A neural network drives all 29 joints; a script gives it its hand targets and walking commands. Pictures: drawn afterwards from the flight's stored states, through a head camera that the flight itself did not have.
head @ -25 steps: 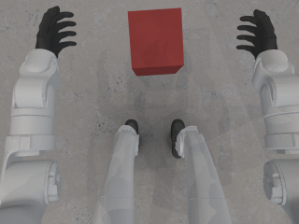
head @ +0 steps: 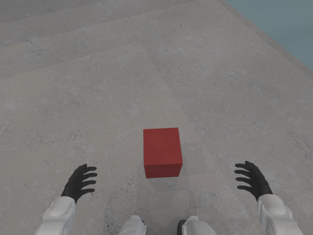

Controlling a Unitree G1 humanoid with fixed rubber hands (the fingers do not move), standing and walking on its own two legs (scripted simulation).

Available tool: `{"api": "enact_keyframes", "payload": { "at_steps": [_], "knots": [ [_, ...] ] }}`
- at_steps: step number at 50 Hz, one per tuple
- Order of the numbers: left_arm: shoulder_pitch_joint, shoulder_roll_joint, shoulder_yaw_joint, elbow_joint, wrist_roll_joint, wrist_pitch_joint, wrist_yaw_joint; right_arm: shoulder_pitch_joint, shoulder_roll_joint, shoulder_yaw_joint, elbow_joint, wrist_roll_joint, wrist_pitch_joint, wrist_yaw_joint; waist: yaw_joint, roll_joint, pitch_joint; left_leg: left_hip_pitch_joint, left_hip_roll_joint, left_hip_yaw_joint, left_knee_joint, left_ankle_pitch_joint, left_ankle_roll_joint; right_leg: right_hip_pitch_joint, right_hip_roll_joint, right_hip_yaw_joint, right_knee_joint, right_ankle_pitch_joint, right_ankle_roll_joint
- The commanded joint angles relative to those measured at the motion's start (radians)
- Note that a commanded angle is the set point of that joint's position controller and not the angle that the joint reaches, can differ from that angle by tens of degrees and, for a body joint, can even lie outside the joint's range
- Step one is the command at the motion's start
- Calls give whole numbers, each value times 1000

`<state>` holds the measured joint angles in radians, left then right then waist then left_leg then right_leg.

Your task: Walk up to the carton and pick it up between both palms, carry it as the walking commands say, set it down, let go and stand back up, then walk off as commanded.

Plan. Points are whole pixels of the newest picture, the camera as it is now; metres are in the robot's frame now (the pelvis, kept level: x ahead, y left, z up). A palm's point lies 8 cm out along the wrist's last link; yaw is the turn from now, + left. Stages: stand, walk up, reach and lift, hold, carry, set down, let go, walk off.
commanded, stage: let go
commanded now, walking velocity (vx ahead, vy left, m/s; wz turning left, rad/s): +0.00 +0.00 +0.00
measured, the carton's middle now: (161, 154) +0.56 +0.01 -0.62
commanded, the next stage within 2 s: stand in 0.60 s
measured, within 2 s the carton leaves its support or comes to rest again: neither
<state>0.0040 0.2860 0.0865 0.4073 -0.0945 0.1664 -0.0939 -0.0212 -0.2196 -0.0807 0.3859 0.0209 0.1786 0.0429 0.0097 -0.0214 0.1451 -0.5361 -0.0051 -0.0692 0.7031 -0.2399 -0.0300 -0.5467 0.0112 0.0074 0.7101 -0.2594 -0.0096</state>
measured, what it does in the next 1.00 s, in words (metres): shifts its weight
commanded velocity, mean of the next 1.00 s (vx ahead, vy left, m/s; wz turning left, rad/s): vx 0.00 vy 0.00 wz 0.00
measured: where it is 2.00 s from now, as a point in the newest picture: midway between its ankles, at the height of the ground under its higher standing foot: outside the picture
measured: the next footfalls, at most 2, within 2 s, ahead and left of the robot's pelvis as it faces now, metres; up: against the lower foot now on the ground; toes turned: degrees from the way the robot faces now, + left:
none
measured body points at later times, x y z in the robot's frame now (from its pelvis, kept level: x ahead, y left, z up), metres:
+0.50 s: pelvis +0.06 +0.02 +0.02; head +0.10 +0.04 +0.47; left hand +0.25 +0.26 -0.06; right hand +0.24 -0.23 -0.04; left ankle +0.08 +0.14 -0.71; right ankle +0.09 -0.12 -0.71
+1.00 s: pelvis +0.11 +0.00 +0.02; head +0.09 +0.00 +0.47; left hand +0.26 +0.26 -0.07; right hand +0.31 -0.26 -0.02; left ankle +0.08 +0.14 -0.71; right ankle +0.09 -0.12 -0.71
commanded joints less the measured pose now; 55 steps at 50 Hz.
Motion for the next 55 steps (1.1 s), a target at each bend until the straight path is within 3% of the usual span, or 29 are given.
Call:
{"api": "enact_keyframes", "payload": {
  "at_steps": [1, 5, 6, 9, 13, 14, 20, 23, 26, 27, 30, 31, 32, 35, 38, 40, 42, 44, 46, 48, 53, 55],
  "knots": [
    [118, 13, 0, -243, 134, -71, -8, 92, -70, 10, -151, -46, -85, 24, 32, 92, -328, 390, -50, 86, -253, -183, 3, 305, -2, -9, -278, -224, -24],
    [265, 27, 5, -242, 156, -70, -12, 214, -98, 28, -209, -55, -106, 34, 15, -3, -226, 530, -90, 96, -226, -119, -3, 246, -47, 17, -381, -271, -54],
    [248, 34, 5, -242, 155, -65, -15, 213, -97, 28, -192, -52, -102, 36, 14, 14, -191, 546, -103, 108, -220, -96, -3, 217, -53, 30, -407, -280, -61],
    [214, 40, 0, -193, 149, -41, -16, 202, -107, 26, -160, -53, -96, 40, -5, -16, -83, 610, -121, 112, -190, -98, -12, 103, -79, 50, -465, -367, -89],
    [193, 39, -13, -213, 142, -28, -19, 220, -108, 22, -144, -35, -81, 46, -1, 29, -80, 645, -117, 115, -197, -72, -17, 133, -63, 37, -458, -324, -86],
    [203, 38, -14, -196, 139, -23, -18, 238, -109, 24, -137, -35, -75, 46, -3, 18, -77, 633, -108, 105, -203, -78, -12, 159, -60, 33, -446, -310, -80],
    [216, 48, -40, -180, 147, -32, 3, 236, -119, -20, -114, -45, -50, 58, 4, 205, -123, 267, 2, 57, -383, -231, 7, 565, 63, -58, -237, -33, 20],
    [260, 38, -41, -179, 145, -44, 12, 264, -118, -18, -132, -42, -55, 54, -3, 192, -152, 250, 6, 37, -377, -119, 3, 622, 78, -60, -209, 66, 36],
    [284, 54, -53, -224, 131, -59, 21, 293, -105, -19, -143, -33, -70, 46, -1, 201, -259, 365, -15, 33, -307, 114, -17, 583, 75, -52, -201, 124, 30],
    [287, 52, -56, -208, 125, -51, 26, 303, -93, -13, -122, -33, -78, 38, -5, 172, -287, 411, -30, 39, -268, 188, -26, 541, 63, -43, -210, 142, 21],
    [301, 64, -51, -180, 122, -40, 46, 325, -92, -10, -89, -34, -96, 15, -1, 170, -364, 496, -50, 35, -198, 341, -39, 473, 58, -32, -203, 185, 12],
    [217, 186, 31, 18, 147, -87, 77, 241, -240, -43, 17, -59, -114, -13, 1, 71, -461, 394, 40, 30, -155, 181, -11, 444, -47, -4, -156, 152, 21],
    [206, 205, 36, 30, 160, -105, 88, 246, -238, -45, 18, -67, -125, -22, -16, 55, -455, 382, 39, 14, -158, 143, 1, 423, -53, 11, -147, 155, 10],
    [200, 158, 23, 53, 167, -129, 91, 238, -243, -50, 34, -72, -150, -31, -11, 134, -406, 373, 57, -1, -174, 167, 18, 353, -49, 5, -154, 126, 10],
    [205, 178, 26, 115, 169, -157, 92, 248, -243, -50, 51, -66, -159, -32, -15, 98, -354, 353, 62, -6, -157, 205, 28, 335, -58, 27, -171, 182, 2],
    [206, 171, 27, 142, 165, -161, 95, 260, -230, -51, 59, -65, -168, -38, -16, 117, -342, 354, 63, -9, -153, 250, 31, 326, -57, 30, -159, 228, -5],
    [214, 177, 29, 170, 165, -172, 94, 257, -232, -49, 61, -65, -171, -41, -10, 70, -323, 318, 66, -11, -148, 241, 34, 340, -66, 43, -170, 247, -11],
    [197, 192, 32, 180, 163, -178, 95, 252, -243, -49, 64, -70, -178, -46, -12, 109, -305, 304, 61, -9, -153, 256, 30, 345, -80, 67, -172, 295, -14],
    [205, 201, 35, 195, 164, -186, 102, 253, -232, -47, 69, -68, -183, -49, -7, 64, -322, 309, 67, -20, -151, 277, 35, 361, -77, 61, -167, 326, -16],
    [180, 187, 28, 197, 159, -189, 101, 243, -229, -42, 74, -68, -189, -51, -8, 97, -340, 332, 66, -7, -154, 292, 31, 349, -72, 59, -165, 318, -18],
    [171, 201, 32, 215, 161, -198, 107, 234, -247, -46, 84, -67, -198, -55, -7, 64, -334, 319, 66, -16, -164, 267, 33, 359, -74, 70, -175, 316, -22],
    [156, 194, 31, 218, 157, -200, 107, 237, -240, -43, 92, -65, -203, -57, -6, 82, -330, 332, 67, -17, -170, 263, 30, 344, -77, 74, -172, 303, -27]
  ]
}}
